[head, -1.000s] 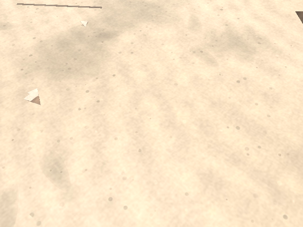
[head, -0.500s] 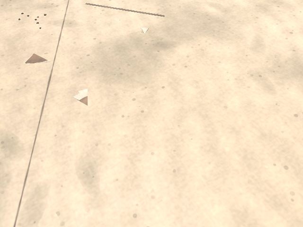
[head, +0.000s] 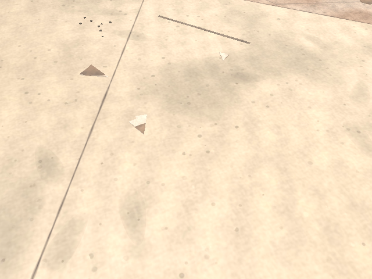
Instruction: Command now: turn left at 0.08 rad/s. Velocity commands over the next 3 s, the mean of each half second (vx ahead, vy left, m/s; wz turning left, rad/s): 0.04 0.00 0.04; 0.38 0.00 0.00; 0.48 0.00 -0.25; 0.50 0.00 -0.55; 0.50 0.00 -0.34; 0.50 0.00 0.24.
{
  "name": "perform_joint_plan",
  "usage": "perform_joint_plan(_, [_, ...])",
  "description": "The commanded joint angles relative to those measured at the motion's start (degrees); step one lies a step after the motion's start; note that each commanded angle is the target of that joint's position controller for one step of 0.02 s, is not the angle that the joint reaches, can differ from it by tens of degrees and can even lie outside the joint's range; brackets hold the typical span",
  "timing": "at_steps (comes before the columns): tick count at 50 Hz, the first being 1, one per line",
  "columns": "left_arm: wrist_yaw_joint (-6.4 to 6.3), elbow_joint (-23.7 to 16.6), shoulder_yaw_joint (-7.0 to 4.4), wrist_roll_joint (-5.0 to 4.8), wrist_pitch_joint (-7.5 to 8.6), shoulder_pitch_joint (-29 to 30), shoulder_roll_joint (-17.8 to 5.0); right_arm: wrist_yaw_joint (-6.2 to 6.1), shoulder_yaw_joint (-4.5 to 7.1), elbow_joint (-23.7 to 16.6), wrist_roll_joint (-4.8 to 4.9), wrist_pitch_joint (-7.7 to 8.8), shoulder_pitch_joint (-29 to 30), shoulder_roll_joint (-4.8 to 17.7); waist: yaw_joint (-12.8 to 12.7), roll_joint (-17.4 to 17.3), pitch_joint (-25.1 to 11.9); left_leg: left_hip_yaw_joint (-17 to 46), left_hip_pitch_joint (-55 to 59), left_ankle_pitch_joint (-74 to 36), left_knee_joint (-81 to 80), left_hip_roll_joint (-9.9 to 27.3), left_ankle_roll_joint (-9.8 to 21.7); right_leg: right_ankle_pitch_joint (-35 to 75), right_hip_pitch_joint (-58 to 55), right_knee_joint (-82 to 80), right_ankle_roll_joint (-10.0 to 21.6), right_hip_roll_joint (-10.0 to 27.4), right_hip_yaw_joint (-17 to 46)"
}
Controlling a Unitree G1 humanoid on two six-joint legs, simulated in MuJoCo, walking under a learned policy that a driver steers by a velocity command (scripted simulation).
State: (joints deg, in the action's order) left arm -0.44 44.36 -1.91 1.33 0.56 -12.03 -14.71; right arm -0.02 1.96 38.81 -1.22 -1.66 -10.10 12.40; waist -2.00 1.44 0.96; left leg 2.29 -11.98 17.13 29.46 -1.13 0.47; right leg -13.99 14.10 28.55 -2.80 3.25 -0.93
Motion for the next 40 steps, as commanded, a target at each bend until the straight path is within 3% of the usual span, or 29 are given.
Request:
perform_joint_plan(1, [-0.35,-2.8,-1.65,-0.2,0.68,1.3,-6.2,-0.27,1.68,-3.0,0.09,1.44,0.8,7.1,0.7,-6.8,-0.7,7.0,-2.3,-7.4,-7.8,6.1,3.0,5.6,-2.0,-2.3,0.1,0.6,1.0])
perform_joint_plan(8, [-0.86,0.7,-1.79,-0.44,0.75,0.0,-6.0,-0.55,1.44,-1.6,0.28,1.59,0.6,6.5,0.7,-3.3,-0.8,6.1,-1.9,-8.5,-7.2,5.0,2.9,6.9,-3.3,-3.0,-0.4,0.8,0.9])
perform_joint_plan(18, [-1.61,5.4,-1.87,-0.86,0.51,-0.8,-6.3,-0.85,1.55,2.7,0.62,1.74,-1.2,6.1,0.7,-2.2,-1.2,4.0,-0.8,-12.3,-6.2,3.6,2.3,8.6,-4.4,-3.0,-0.3,1.0,0.7])
perform_joint_plan(20, [-1.8,6.7,-1.88,-1.28,0.26,-1.7,-5.8,-1.2,2.13,4.3,1.09,1.34,-3.2,7.4,1.3,-3.9,-1.5,4.5,-0.7,3.9,-7.9,3.0,3.6,-3.3,-2.6,0.2,0.2,-1.8,-2.7])
perform_joint_plan(21, [-1.85,6.6,-1.9,-1.64,0.35,-1.0,-5.5,-1.28,2.69,4.6,1.4,1.11,-4.3,9.1,2.3,-6.0,0.6,7.6,-1.7,16.8,-10.4,4.6,5.4,-9.4,1.3,3.6,0.7,-3.3,-4.3])
perform_joint_plan(23, [-1.59,4.5,-1.69,-2.22,1.53,2.8,-4.6,-1.34,3.42,5.3,1.93,1.61,-7.1,11.8,4.3,-11.6,6.0,20.2,-2.3,31.0,-17.8,12.7,10.7,-12.5,10.9,11.9,2.5,-3.8,-3.6])
perform_joint_plan(24, [-1.2,3.7,-1.72,-2.73,2.49,3.9,-4.7,-1.47,3.58,5.7,2.23,2.3,-7.7,12.3,4.5,-13.2,7.9,25.1,-2.7,30.6,-19.9,16.0,12.8,-13.0,13.8,15.4,4.1,-2.0,-0.9])
perform_joint_plan(26, [0.0,3.5,-1.96,-3.62,4.24,3.4,-5.1,-1.5,3.32,5.9,2.4,3.63,-6.6,11.0,3.4,-13.2,8.2,26.2,1.0,23.4,-19.6,18.2,13.6,-16.5,17.4,16.2,7.0,0.7,1.9])
perform_joint_plan(28, [1.08,6.1,-2.06,-3.58,5.45,-2.0,-4.8,-1.26,3.18,4.9,3.24,3.67,-1.4,10.7,-0.5,-9.9,5.3,17.5,-2.7,14.5,-16.5,14.1,10.3,-8.2,4.8,3.6,8.5,-0.5,-0.5])
perform_joint_plan(29, [1.28,9.4,-2.55,-2.99,5.58,-7.9,-4.9,-1.14,3.07,4.6,3.17,3.44,0.4,10.2,-3.2,-8.1,2.6,12.2,-7.6,10.4,-12.4,10.4,8.2,1.0,-7.0,-1.0,7.6,-3.3,-3.0])
perform_joint_plan(30, [1.32,11.8,-3.21,-2.23,5.43,-13.3,-6.1,-1.1,2.45,4.2,2.52,3.59,1.1,8.0,-4.9,-4.3,0.6,6.9,-12.6,5.9,-4.0,6.5,5.8,1.9,-15.5,-1.9,7.0,-2.0,0.4])
perform_joint_plan(31, [1.0,12.4,-4.39,-2.03,5.5,-19.5,-11.3,-1.17,1.29,2.5,1.86,4.08,2.1,4.0,-6.3,11.0,-1.3,-2.2,-22.0,6.3,16.5,-0.6,0.8,-8.4,-22.1,-12.4,11.7,10.7,21.3])
perform_joint_plan(32, [1.78,12.1,-4.32,-1.46,6.0,-20.7,-13.4,-1.54,2.05,0.8,2.96,5.11,2.1,6.2,-5.8,16.5,-0.8,0.9,-30.8,16.3,29.2,-3.2,0.2,-14.4,-23.0,-19.4,18.6,19.3,41.4])
perform_joint_plan(33, [1.67,10.5,-3.19,-1.54,6.4,-15.3,-10.2,-1.28,2.6,1.9,3.92,5.93,0.1,8.3,-2.9,9.0,3.1,4.3,-34.9,13.1,35.9,1.2,1.3,-17.3,-20.9,-19.2,18.7,19.5,38.6])
perform_joint_plan(34, [1.49,9.3,-2.54,-1.74,6.45,-11.9,-7.7,-0.73,2.63,3.0,4.02,6.57,-0.8,8.6,-1.7,6.0,5.0,3.8,-36.0,6.6,36.7,3.6,2.4,-16.4,-19.6,-19.0,16.5,16.6,31.8])
perform_joint_plan(35, [1.52,8.7,-2.39,-1.63,6.33,-9.9,-7.9,-0.57,2.76,3.7,3.51,6.99,-0.7,8.2,-0.9,4.1,5.1,2.7,-36.1,1.5,35.4,5.3,3.0,-12.3,-19.0,-19.6,14.6,14.4,26.8])
perform_joint_plan(37, [1.57,8.9,-1.25,-1.36,5.83,-10.3,-5.1,0.06,3.14,3.8,2.5,6.96,1.1,8.0,-0.8,4.3,4.3,1.1,-33.3,-5.0,31.5,7.2,2.7,1.8,-18.0,-20.1,12.1,10.9,17.8])
perform_joint_plan(40, [0.95,10.2,-1.03,-1.31,5.16,-13.8,-5.6,0.84,2.63,3.4,2.11,6.23,3.2,5.5,-1.2,3.9,3.0,-2.0,-32.8,-9.7,26.7,6.7,0.7,18.7,-18.3,-19.9,12.5,8.9,10.5])
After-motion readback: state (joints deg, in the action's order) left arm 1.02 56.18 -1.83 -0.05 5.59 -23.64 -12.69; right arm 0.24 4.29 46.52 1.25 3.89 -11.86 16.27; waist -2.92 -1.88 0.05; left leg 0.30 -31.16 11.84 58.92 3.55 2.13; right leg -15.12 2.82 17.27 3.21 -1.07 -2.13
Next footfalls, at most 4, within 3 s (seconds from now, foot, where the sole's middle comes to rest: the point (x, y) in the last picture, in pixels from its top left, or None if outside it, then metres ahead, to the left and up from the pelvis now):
1.10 left None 0.46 0.08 -0.77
1.64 right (244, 226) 0.73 -0.19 -0.77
2.12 left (221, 157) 1.07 -0.12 -0.77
2.62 right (299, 149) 1.14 -0.48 -0.77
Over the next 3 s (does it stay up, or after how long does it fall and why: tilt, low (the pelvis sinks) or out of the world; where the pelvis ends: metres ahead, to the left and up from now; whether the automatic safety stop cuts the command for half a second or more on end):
stays up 1.22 -0.42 0.01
